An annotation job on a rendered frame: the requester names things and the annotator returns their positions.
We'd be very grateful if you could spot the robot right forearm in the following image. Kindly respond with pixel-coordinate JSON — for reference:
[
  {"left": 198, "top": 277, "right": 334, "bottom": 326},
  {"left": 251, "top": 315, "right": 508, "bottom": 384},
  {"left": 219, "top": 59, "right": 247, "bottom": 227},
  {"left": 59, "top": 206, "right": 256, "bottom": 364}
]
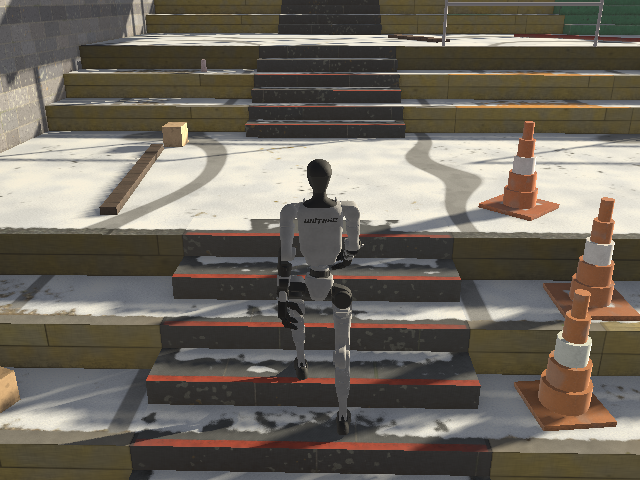
[{"left": 343, "top": 239, "right": 361, "bottom": 261}]

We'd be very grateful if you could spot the right robot thigh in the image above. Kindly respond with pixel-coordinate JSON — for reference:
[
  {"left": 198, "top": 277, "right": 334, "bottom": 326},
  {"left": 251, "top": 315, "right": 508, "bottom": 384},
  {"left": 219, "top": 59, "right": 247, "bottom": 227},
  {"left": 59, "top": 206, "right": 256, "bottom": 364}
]
[{"left": 332, "top": 283, "right": 352, "bottom": 369}]

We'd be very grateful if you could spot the left robot hand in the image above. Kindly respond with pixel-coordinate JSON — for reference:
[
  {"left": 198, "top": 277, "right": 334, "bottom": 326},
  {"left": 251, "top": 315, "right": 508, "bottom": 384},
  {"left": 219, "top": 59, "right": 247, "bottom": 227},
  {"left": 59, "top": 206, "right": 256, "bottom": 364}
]
[{"left": 278, "top": 301, "right": 303, "bottom": 330}]

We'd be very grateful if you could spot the robot right upper arm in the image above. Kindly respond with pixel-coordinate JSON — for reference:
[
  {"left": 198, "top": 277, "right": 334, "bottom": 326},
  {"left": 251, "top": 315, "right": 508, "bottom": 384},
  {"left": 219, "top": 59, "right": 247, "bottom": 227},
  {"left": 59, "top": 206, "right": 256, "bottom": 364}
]
[{"left": 340, "top": 200, "right": 360, "bottom": 251}]

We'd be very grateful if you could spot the right robot hand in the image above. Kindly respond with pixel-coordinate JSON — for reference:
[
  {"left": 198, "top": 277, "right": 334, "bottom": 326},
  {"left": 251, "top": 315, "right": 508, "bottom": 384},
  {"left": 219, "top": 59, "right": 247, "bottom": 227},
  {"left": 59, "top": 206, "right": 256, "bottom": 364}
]
[{"left": 331, "top": 249, "right": 352, "bottom": 270}]

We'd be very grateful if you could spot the left robot thigh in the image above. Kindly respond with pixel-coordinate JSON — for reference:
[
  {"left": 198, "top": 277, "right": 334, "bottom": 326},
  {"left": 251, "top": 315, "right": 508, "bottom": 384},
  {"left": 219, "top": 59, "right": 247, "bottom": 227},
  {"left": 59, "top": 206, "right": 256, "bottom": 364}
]
[{"left": 288, "top": 275, "right": 305, "bottom": 317}]

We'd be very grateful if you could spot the robot thigh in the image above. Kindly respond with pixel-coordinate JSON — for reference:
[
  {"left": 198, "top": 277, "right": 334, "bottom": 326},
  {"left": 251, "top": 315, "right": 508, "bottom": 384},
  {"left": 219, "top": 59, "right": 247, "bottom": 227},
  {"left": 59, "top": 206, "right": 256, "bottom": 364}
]
[
  {"left": 332, "top": 283, "right": 352, "bottom": 369},
  {"left": 288, "top": 275, "right": 305, "bottom": 317}
]

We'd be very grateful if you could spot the robot left forearm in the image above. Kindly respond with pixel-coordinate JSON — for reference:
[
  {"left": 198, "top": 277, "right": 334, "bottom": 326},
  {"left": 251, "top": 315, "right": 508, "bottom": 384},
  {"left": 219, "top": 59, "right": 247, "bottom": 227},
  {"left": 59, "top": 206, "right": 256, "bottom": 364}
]
[{"left": 276, "top": 247, "right": 292, "bottom": 302}]

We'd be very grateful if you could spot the robot left upper arm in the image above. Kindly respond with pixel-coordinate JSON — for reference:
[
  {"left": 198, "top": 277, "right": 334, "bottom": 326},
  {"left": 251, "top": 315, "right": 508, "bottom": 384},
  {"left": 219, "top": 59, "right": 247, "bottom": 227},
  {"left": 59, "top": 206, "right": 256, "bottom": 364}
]
[{"left": 280, "top": 203, "right": 299, "bottom": 261}]

